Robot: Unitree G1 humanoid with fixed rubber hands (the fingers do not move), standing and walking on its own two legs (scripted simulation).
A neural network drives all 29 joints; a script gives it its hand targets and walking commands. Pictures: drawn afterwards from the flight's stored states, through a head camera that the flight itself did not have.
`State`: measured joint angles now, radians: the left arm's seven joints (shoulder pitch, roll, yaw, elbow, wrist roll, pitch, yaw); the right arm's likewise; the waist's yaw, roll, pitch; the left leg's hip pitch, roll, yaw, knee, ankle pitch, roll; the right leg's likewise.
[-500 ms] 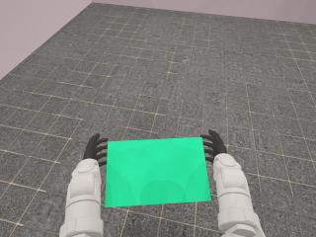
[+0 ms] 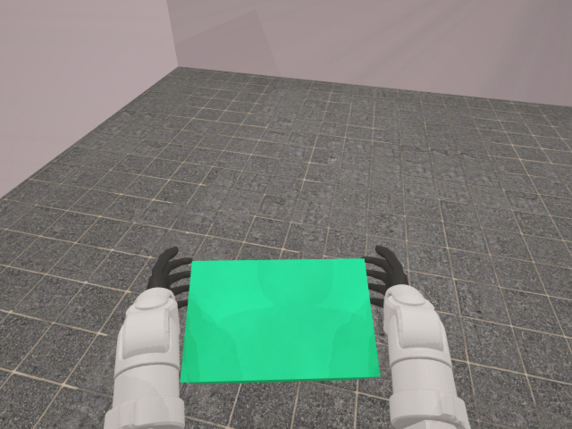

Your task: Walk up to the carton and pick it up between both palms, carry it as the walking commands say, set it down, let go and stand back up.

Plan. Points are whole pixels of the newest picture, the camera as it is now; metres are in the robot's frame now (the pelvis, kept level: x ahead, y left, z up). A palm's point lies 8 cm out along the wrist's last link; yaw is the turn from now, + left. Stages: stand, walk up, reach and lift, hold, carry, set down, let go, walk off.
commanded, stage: reach and lift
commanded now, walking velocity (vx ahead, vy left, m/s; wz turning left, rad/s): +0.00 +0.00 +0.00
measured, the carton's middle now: (278, 326) +0.30 +0.02 -0.03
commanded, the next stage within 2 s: hold in 1.12 s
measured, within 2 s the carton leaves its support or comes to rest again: neither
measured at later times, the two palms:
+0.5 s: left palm (171, 295) +0.29 +0.18 +0.05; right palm (404, 303) +0.29 -0.16 +0.05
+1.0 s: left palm (167, 302) +0.28 +0.18 +0.05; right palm (403, 308) +0.28 -0.16 +0.05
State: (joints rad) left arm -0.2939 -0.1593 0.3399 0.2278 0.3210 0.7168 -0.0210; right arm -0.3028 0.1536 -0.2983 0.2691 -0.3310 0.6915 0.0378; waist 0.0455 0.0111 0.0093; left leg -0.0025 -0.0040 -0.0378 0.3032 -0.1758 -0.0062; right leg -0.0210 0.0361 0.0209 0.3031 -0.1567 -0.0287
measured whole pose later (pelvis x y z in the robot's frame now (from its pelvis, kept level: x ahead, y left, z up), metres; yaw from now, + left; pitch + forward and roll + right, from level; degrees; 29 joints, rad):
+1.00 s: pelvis +0.00 +0.01 +0.00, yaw +0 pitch -7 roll +0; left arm -0.22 -0.14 0.26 0.18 0.30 0.73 -0.01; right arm -0.22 0.14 -0.25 0.15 -0.30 0.73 0.04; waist -0.01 0.01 0.02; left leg 0.00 -0.02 -0.04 0.31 -0.18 0.01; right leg -0.01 0.02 0.03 0.29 -0.16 -0.01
